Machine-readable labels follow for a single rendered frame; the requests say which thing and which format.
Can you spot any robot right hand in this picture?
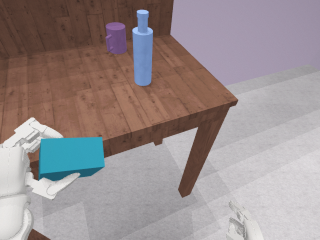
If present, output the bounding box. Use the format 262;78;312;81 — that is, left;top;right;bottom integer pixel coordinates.
226;200;265;240

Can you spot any left robot forearm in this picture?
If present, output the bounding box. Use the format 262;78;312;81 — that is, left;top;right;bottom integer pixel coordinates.
0;194;34;240

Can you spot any robot left hand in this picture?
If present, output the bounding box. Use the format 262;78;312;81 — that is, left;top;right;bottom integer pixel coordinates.
0;117;81;201

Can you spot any table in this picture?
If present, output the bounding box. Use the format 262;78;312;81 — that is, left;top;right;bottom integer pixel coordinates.
0;0;238;240

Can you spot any sponge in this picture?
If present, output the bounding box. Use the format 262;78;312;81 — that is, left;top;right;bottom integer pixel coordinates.
38;137;105;181

